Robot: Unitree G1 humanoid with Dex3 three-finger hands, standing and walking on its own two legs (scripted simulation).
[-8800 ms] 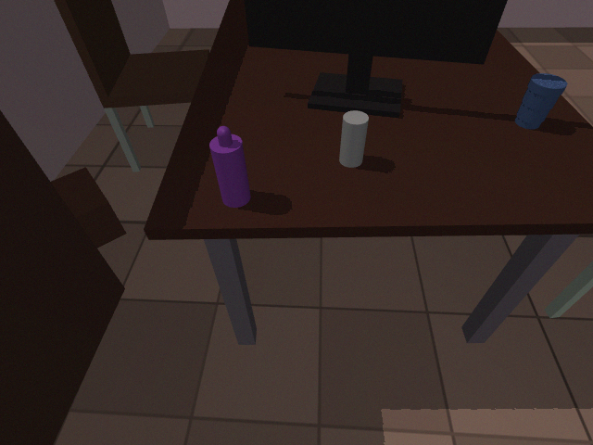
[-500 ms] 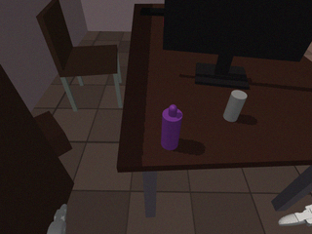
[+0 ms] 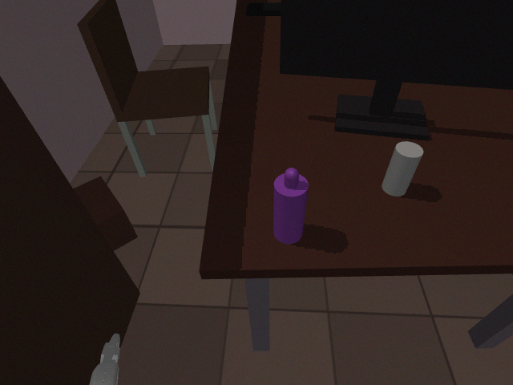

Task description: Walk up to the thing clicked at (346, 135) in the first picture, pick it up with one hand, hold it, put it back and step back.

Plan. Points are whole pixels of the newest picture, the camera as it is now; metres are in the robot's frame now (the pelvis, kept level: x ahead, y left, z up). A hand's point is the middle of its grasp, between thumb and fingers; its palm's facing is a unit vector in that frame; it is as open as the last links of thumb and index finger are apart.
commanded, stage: go down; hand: right
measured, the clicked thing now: (401, 169) +0.54 -0.28 +0.02
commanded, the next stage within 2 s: none
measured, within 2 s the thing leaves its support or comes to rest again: neither
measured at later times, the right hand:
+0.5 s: hand out of the picture +0.38 -0.42 +0.15, palm faces +0.35 +0.94 +0.01, open 17.5 cm
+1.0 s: hand out of the picture +0.40 -0.43 +0.15, palm faces +0.34 +0.94 +0.01, open 17.5 cm
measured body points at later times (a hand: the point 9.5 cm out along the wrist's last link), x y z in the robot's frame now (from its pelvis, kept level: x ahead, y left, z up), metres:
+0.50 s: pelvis +0.01 -0.01 -0.01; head +0.05 -0.04 +0.43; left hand +0.15 +0.26 -0.08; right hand +0.36 -0.47 +0.15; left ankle -0.01 +0.13 -0.74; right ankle +0.03 -0.13 -0.74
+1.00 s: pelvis +0.01 -0.02 -0.02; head +0.07 -0.05 +0.42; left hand +0.16 +0.25 -0.08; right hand +0.38 -0.48 +0.15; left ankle -0.01 +0.13 -0.74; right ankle +0.03 -0.13 -0.74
